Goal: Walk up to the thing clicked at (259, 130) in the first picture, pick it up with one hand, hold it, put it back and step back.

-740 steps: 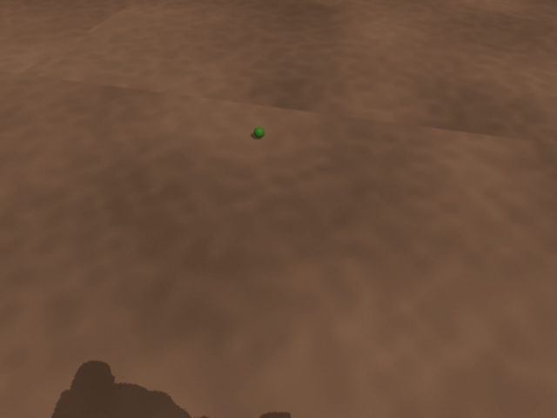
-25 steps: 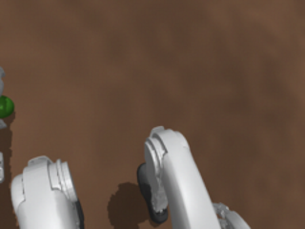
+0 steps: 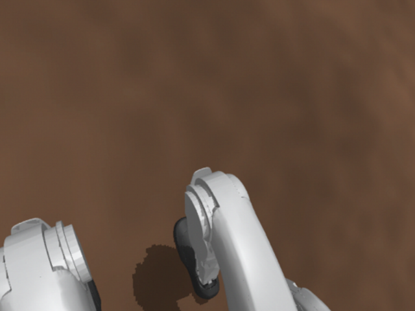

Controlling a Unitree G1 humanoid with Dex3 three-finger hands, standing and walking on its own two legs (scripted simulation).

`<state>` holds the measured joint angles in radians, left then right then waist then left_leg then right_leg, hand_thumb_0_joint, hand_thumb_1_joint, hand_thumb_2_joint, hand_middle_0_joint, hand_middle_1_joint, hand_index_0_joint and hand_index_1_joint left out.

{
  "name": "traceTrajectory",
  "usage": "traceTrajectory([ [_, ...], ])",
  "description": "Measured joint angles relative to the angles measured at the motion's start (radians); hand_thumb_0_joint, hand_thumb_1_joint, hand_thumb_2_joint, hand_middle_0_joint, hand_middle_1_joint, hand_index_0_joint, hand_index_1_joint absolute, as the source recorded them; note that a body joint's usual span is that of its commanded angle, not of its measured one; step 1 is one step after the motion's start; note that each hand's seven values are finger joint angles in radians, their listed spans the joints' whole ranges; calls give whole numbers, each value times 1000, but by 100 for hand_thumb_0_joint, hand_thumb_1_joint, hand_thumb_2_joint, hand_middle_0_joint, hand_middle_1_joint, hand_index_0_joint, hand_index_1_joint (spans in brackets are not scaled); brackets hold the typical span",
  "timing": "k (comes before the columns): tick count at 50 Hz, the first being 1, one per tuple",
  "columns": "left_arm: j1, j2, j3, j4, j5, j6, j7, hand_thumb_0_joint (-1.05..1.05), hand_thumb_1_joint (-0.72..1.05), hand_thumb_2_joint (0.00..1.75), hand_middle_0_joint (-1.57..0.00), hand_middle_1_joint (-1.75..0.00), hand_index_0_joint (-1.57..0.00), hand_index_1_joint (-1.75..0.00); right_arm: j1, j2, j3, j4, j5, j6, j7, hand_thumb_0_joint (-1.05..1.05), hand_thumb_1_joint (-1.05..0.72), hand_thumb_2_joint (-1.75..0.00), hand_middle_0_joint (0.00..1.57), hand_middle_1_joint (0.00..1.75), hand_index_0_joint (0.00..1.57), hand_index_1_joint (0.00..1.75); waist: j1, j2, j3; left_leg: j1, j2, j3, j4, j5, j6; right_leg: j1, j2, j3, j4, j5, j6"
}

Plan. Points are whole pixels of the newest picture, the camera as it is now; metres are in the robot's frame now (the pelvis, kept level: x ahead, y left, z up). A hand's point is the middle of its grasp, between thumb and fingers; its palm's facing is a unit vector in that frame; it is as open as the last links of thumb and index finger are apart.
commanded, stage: rest palm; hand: left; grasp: from above
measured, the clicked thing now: out of the picture +0.46 +0.31 -0.27
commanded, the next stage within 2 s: close in 0.48 s
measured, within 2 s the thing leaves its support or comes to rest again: neither
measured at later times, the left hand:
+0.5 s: hand out of the picture +0.45 +0.30 -0.24, palm faces -0.44 -0.16 -0.89, open 14.0 cm
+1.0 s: hand out of the picture +0.45 +0.30 -0.25, palm faces -0.45 -0.16 -0.88, open 12.5 cm
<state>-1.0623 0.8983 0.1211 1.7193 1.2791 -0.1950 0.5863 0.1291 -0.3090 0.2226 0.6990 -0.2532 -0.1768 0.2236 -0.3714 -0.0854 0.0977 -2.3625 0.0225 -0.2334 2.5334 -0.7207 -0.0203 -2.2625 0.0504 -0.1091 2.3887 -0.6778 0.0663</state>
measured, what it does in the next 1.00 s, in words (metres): stands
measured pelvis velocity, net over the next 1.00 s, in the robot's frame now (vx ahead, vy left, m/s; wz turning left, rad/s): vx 0.00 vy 0.01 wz -0.04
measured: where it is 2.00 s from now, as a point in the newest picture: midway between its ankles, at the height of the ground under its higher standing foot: (150, 297)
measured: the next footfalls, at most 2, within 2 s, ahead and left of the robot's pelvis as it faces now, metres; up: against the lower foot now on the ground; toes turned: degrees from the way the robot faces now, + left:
none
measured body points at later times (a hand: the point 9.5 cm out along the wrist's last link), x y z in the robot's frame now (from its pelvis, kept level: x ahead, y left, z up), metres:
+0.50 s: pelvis +0.00 +0.00 +0.00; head +0.27 +0.12 +0.34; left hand +0.47 +0.30 -0.19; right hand +0.03 -0.25 -0.06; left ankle +0.06 +0.13 -0.27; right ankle +0.11 -0.13 -0.27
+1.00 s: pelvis +0.00 +0.01 +0.00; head +0.27 +0.13 +0.33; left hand +0.47 +0.31 -0.20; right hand +0.04 -0.25 -0.05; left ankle +0.06 +0.13 -0.27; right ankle +0.11 -0.13 -0.27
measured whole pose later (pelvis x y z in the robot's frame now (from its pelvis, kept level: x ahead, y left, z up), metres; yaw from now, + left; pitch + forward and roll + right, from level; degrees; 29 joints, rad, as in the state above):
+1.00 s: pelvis +0.00 +0.01 +0.00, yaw -2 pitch +28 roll -15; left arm -1.08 0.99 0.09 1.77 1.26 -0.20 0.62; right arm 0.11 -0.34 0.29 0.67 -0.27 -0.25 0.28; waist -0.40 -0.13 0.16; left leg -2.35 0.02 -0.27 2.56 -0.73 -0.01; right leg -2.23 0.06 -0.14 2.37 -0.67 0.08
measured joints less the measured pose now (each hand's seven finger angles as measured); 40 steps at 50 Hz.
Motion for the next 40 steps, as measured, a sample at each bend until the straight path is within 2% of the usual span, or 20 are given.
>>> traceTrajectory([
  [13, -13, 41, 1, 27, -1, -14, 12, 0, -48, 97, -11, -97, -10, -98, -8, -23, 25, -7, -9, -30, 18, 0, -91, -90, 20, 30, 20, 30, -10, -22, 34, 4, 0, -15, 10, 3, 4, 14, 5, -12, -5, 8, 7],
  [21, -16, 50, -24, 39, 0, -13, 33, 0, -48, 97, -11, -97, -10, -98, -1, -26, 41, -4, -18, -42, 32, 0, -91, -90, 20, 30, 20, 30, -15, -31, 43, 7, 1, -25, 15, -1, 6, 21, 9, -21, -10, 10, 6],
  [30, -24, 70, 4, 71, 4, -4, 59, 0, -48, 97, -11, -98, -10, -98, -11, -27, 60, -17, -23, -57, 44, 0, -91, -90, 20, 30, 20, 30, -30, -36, 52, 5, 3, -33, 18, 1, 10, 24, 13, -28, -16, 15, 9],
  [40, -30, 91, -4, 62, -3, 1, 51, 0, -36, 87, -17, -97, -19, -96, -19, -32, 69, -22, -23, -69, 48, 0, -91, -90, 20, 30, 20, 30, -30, -45, 64, 7, 3, -36, 23, -2, 12, 28, 14, -30, -16, 15, 11],
])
